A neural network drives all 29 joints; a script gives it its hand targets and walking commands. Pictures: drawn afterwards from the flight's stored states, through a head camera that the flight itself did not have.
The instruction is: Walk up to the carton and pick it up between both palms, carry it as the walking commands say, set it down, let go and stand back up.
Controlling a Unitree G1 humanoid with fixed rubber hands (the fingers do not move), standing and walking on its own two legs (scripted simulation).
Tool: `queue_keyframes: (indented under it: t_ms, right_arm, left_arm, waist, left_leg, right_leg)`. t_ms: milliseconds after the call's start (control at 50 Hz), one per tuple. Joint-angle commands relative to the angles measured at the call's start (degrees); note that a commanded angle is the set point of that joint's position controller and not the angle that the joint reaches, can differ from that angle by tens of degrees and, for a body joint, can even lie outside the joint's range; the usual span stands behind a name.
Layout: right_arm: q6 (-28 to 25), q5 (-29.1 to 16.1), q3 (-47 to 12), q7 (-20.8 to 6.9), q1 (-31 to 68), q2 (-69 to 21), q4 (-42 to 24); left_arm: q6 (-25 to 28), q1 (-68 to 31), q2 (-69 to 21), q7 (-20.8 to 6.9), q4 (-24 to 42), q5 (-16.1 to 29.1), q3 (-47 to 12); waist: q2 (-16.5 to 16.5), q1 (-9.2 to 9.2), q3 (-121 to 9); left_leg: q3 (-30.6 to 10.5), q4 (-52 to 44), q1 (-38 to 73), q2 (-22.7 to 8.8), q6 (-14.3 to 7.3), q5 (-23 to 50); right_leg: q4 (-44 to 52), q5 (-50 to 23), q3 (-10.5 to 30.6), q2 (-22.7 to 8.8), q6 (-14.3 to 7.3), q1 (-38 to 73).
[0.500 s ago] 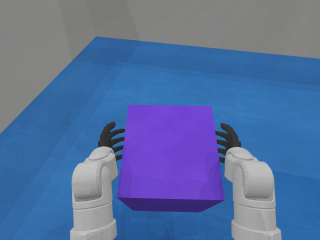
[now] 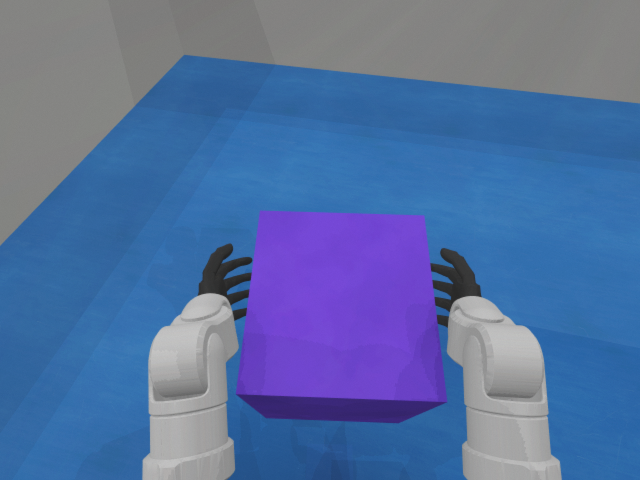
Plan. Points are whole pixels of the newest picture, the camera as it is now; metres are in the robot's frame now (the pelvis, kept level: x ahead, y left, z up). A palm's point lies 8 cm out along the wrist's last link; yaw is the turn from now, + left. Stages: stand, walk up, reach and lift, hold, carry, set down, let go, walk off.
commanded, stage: carry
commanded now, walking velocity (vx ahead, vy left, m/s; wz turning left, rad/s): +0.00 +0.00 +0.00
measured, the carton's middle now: (336, 328) +0.31 +0.00 -0.01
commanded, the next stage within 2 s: hold in 1.76 s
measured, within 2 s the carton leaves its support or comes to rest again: neither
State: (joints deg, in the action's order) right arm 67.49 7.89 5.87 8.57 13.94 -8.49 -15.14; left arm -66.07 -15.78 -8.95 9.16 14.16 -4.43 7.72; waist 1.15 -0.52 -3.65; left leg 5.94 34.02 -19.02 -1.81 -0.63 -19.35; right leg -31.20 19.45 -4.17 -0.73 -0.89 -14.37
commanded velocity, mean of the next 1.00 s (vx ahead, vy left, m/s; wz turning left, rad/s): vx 0.00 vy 0.00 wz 0.00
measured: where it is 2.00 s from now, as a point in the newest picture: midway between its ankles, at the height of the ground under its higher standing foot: outside the picture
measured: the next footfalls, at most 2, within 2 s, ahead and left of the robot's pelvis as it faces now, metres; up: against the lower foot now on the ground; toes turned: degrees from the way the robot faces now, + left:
none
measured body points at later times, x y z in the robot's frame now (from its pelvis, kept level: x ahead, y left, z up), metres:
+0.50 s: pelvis +0.00 +0.01 +0.00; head +0.00 +0.01 +0.45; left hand +0.30 +0.14 +0.06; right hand +0.29 -0.14 +0.06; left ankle -0.05 +0.12 -0.73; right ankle -0.09 -0.09 -0.73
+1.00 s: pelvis -0.06 +0.02 -0.01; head -0.10 +0.04 +0.44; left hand +0.23 +0.16 +0.07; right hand +0.22 -0.12 +0.06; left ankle -0.05 +0.12 -0.74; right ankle -0.09 -0.09 -0.74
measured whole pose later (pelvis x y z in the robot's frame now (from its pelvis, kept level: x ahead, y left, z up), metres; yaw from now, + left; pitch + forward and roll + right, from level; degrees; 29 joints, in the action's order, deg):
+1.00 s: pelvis -0.06 +0.02 -0.01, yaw +0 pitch +2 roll -1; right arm 63.3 8.4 6.1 8.9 12.7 -8.2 -3.5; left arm -61.6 -15.2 -8.8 8.6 2.8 -7.9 7.2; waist 1.1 -0.4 -7.7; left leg 6.0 33.1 -18.9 -1.7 -1.6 -16.1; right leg -31.4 18.7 -4.2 -0.7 -0.8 -14.5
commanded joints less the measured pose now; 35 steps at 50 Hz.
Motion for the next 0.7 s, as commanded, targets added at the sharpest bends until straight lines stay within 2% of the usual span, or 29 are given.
queue_keyframes:
  t_ms: [0, 20, 40, 80, 120, 140, 160, 180, 200, 240, 280, 320, 340, 360, 380, 400, 420, 440, 460, 480, 500, 520, 540, 560, 580, 600, 620, 640, 680]
  right_arm:
    - [-3.1, -21.4, -35.4, -16.2, 24.5, -49.3, -1.6]
    - [-4.5, -15.7, -30.2, -16.2, 20.9, -47.4, 9.5]
    - [-4.8, -23.1, -37.7, -16.3, 29.9, -49.5, -7.4]
    - [-3.7, -24.4, -38.6, -16.4, 27.1, -51.5, -6.9]
    - [-5.6, -19.4, -32.6, -16.1, 23.2, -49.5, 2.8]
    - [-6.8, -18.4, -33.1, -15.9, 21.2, -48.6, 1.2]
    - [-6.2, -25.2, -39.4, -15.5, 30.2, -52.1, -12.1]
    - [-7.1, -19.3, -33.1, -15.9, 25.6, -49.2, -1.8]
    - [-6.4, -22.9, -36.9, -15.1, 29.0, -50.2, -7.8]
    - [-5.8, -21.7, -36.0, -14.9, 28.3, -49.7, -6.2]
    - [-4.4, -24.6, -38.8, -15.1, 30.0, -50.1, -12.1]
    - [-2.8, -21.7, -35.0, -15.3, 26.0, -49.7, -2.9]
    - [-6.1, -10.5, -23.4, -15.7, 18.1, -44.6, 17.2]
    - [-5.3, -21.2, -35.6, -15.8, 25.4, -48.9, -2.9]
    - [-6.9, -20.3, -33.2, -15.6, 28.0, -47.2, -0.4]
    - [-5.4, -24.1, -38.5, -15.2, 27.8, -49.2, -9.8]
    - [-5.8, -23.2, -37.6, -15.1, 32.3, -49.5, -8.5]
    - [-9.1, -12.4, -25.2, -15.5, 26.4, -45.9, 11.6]
    - [-4.6, -29.9, -43.8, -14.9, 31.7, -53.2, -8.5]
    - [-6.8, -21.4, -34.3, -15.4, 28.7, -51.4, 0.0]
    - [-5.2, -24.0, -37.3, -15.1, 27.4, -51.4, -6.1]
    - [-7.3, -18.0, -31.2, -15.1, 24.4, -48.6, 3.6]
    - [-10.4, -14.0, -26.4, -15.4, 25.4, -46.8, 10.7]
    - [-7.9, -23.0, -37.9, -14.8, 29.7, -50.2, -7.1]
    - [-9.9, -15.9, -29.7, -15.4, 27.4, -47.6, 5.9]
    - [-7.9, -24.6, -39.9, -14.6, 31.2, -50.9, -11.9]
    - [-8.5, -21.2, -34.2, -15.1, 32.8, -49.2, -2.6]
    - [-6.9, -22.0, -36.3, -15.3, 29.4, -50.1, -2.7]
    - [-6.8, -18.9, -31.2, -16.1, 26.2, -49.2, 5.0]
  left_arm:
    - [1.2, -19.1, -52.0, -16.9, -0.7, 17.3, -37.0]
    - [2.7, -17.2, -49.5, -17.1, -10.5, 12.3, -31.2]
    - [2.2, -20.6, -53.0, -17.1, 1.2, 18.6, -39.2]
    - [1.6, -23.1, -54.0, -16.5, 5.1, 20.0, -40.5]
    - [3.3, -22.4, -51.6, -16.1, -3.0, 15.9, -36.4]
    - [4.4, -17.6, -51.7, -16.7, -3.8, 15.3, -36.1]
    - [3.6, -25.7, -54.8, -16.5, 7.2, 22.0, -42.6]
    - [4.7, -23.3, -53.1, -16.4, -1.4, 17.2, -37.6]
    - [3.9, -23.8, -51.8, -16.1, 2.1, 19.2, -38.9]
    - [3.3, -23.6, -53.5, -16.8, 2.1, 19.7, -38.7]
    - [2.2, -22.8, -54.4, -16.2, 5.3, 20.9, -40.7]
    - [0.6, -23.6, -53.2, -16.1, 0.9, 18.7, -38.7]
    - [4.0, -15.3, -47.8, -16.4, -19.2, 7.3, -25.2]
    - [3.1, -19.2, -52.7, -16.5, -1.1, 17.0, -37.6]
    - [4.8, -22.6, -50.2, -16.4, -4.1, 15.6, -34.5]
    - [3.2, -23.1, -53.2, -16.3, 4.7, 20.7, -40.7]
    - [3.3, -21.1, -52.9, -16.3, -1.1, 18.2, -38.2]
    - [6.6, -19.0, -50.3, -16.9, -19.8, 9.0, -26.7]
    - [3.0, -28.5, -55.7, -15.6, 0.3, 26.3, -46.7]
    - [5.3, -27.7, -53.2, -16.5, -0.8, 17.8, -37.2]
    - [3.8, -24.9, -53.7, -15.9, 4.1, 20.2, -39.9]
    - [5.1, -19.5, -51.4, -16.8, -7.4, 15.1, -33.7]
    - [8.2, -20.7, -49.6, -16.4, -14.4, 9.8, -28.0]
    - [6.2, -22.0, -52.4, -16.4, 1.8, 18.4, -38.3]
    - [7.8, -21.8, -51.4, -16.7, -12.2, 12.2, -31.2]
    - [5.9, -24.0, -53.0, -16.4, 6.4, 20.4, -39.7]
    - [6.7, -25.1, -52.6, -15.9, -3.8, 15.7, -34.8]
    - [5.1, -19.9, -53.1, -16.4, -4.2, 15.9, -36.4]
    - [5.2, -24.6, -52.1, -16.2, -5.4, 14.6, -35.2]
  waist:
    - [5.6, 0.65, -24.8]
    - [7.5, 0.86, -23.1]
    - [0.5, 1.08, -23.5]
    - [-6.7, 0.71, -27.0]
    - [-11.6, 0.50, -24.7]
    - [-11.1, 0.29, -26.7]
    - [-6.7, 0.31, -24.4]
    - [-8.5, 0.34, -25.4]
    - [-5.3, 0.53, -26.0]
    - [-1.2, 0.49, -25.6]
    - [0.2, 0.48, -23.7]
    - [-4.0, 0.65, -22.0]
    - [0.2, 0.87, -23.7]
    - [-0.7, 0.75, -23.2]
    - [-4.1, 0.87, -23.1]
    - [-2.4, 0.46, -24.2]
    - [0.7, 0.41, -22.2]
    - [2.6, 0.62, -22.9]
    - [0.7, 0.37, -23.6]
    - [-0.9, 0.94, -21.4]
    - [0.7, 0.49, -23.1]
    - [4.3, 0.72, -25.0]
    - [-1.4, 1.03, -25.6]
    - [5.5, 0.70, -22.4]
    - [4.7, 0.74, -21.5]
    - [8.6, 0.42, -21.7]
    - [3.0, 0.38, -22.3]
    - [2.3, 0.55, -22.7]
    - [-5.4, 0.47, -24.1]
  left_leg:
    - [-1.6, -5.0, 6.3, -1.9, -1.3, 23.9]
    - [-2.8, -4.4, 9.3, -3.7, -1.4, 30.5]
    - [-3.4, -1.3, 10.5, -5.1, -1.5, 39.7]
    - [-7.6, 0.6, 22.5, -10.2, -4.5, 66.3]
    - [-6.0, 4.0, 26.0, -9.1, -4.4, 79.3]
    - [-5.0, 6.7, 30.4, -8.6, -4.4, 77.4]
    - [-4.5, 5.5, 27.5, -8.2, -3.5, 71.7]
    - [-5.3, 3.0, 23.1, -8.5, -3.9, 68.7]
    - [-3.5, 4.4, 22.3, -6.7, -3.3, 61.8]
    - [-3.8, 0.1, 15.0, -6.2, -2.8, 44.1]
    - [-3.6, -2.0, 14.3, -5.8, -1.7, 37.0]
    - [-4.7, -2.4, 13.1, -6.4, -1.7, 43.9]
    - [-4.3, -0.5, 13.9, -6.4, -2.2, 46.3]
    - [-4.0, -0.1, 12.5, -6.3, -2.1, 47.7]
    - [-3.0, 0.3, 11.3, -5.7, -1.7, 44.2]
    - [-4.5, -0.7, 13.0, -6.2, -2.1, 42.5]
    - [-4.2, -0.6, 12.9, -6.1, -2.0, 43.0]
    - [-2.2, 0.9, 10.0, -4.7, -1.8, 36.5]
    - [-3.8, 0.1, 9.1, -5.3, -1.4, 36.4]
    - [-2.1, -0.9, 8.7, -4.1, -1.0, 32.1]
    - [-3.3, -0.7, 8.7, -4.9, -1.2, 33.9]
    - [-3.2, 2.0, 9.5, -4.7, -2.0, 39.2]
    - [-2.5, 2.5, 7.6, -4.0, -1.5, 38.7]
    - [-1.6, 2.9, 5.2, -3.4, -1.1, 29.9]
    - [-2.0, 2.0, 2.7, -3.6, -1.1, 24.9]
    - [-2.0, 0.0, 3.1, -2.2, -0.9, 17.8]
    - [-2.4, -4.7, 5.1, -3.3, -0.7, 18.5]
    - [-2.6, -4.2, 9.7, -3.5, -0.6, 23.8]
    - [-5.9, -4.3, 16.3, -7.9, -3.0, 39.9]
  right_leg:
    - [-4.5, -54.2, 3.2, -7.9, -0.6, 13.5]
    - [-3.1, -48.0, 4.4, -7.7, 0.8, 10.6]
    - [-2.4, -42.7, 4.7, -7.1, 1.8, 9.0]
    - [-5.7, -24.6, 2.4, -4.6, 0.7, 0.0]
    - [-4.0, -22.9, -1.3, -1.9, 1.4, -3.1]
    - [-1.7, -24.2, 0.0, -2.3, 1.7, -6.6]
    - [-1.9, -27.8, 1.0, -2.7, 1.6, -5.8]
    - [1.4, -23.6, 1.0, -2.5, 0.8, -1.0]
    - [1.5, -28.7, 1.4, -3.3, 1.1, 1.0]
    - [-0.4, -36.2, 4.3, -6.4, 0.5, 6.2]
    - [-0.9, -38.1, 4.4, -7.1, 0.4, 5.9]
    - [-1.2, -34.5, 3.9, -6.6, 0.5, 5.6]
    - [0.7, -35.7, 2.9, -5.9, 0.4, 7.4]
    - [-0.6, -37.2, 2.7, -5.5, 0.6, 7.7]
    - [-1.1, -38.6, 3.9, -6.5, 0.2, 7.5]
    - [-2.0, -38.2, 3.9, -6.9, 0.0, 6.5]
    - [0.2, -38.1, 2.8, -5.6, 0.6, 6.1]
    - [-0.3, -45.4, 5.1, -6.8, 0.5, 7.9]
    - [-2.3, -44.3, 3.6, -7.0, -0.1, 8.6]
    - [0.5, -43.9, 5.1, -8.0, 0.6, 8.1]
    - [-1.4, -44.7, 4.0, -7.1, 0.0, 9.7]
    - [-1.6, -48.6, 4.2, -6.5, 0.6, 10.4]
    - [-1.6, -49.5, 4.1, -7.2, 0.7, 12.7]
    - [-1.3, -54.7, 5.0, -8.1, 0.6, 12.0]
    - [-0.6, -56.3, 5.1, -8.6, 0.8, 13.0]
    - [-0.7, -59.7, 6.3, -9.1, 0.4, 13.9]
    - [-0.2, -53.3, 6.1, -9.3, 0.1, 11.7]
    - [-1.2, -45.6, 5.2, -8.5, -0.3, 9.0]
    - [-1.6, -21.1, 4.1, -6.2, 0.1, 3.1]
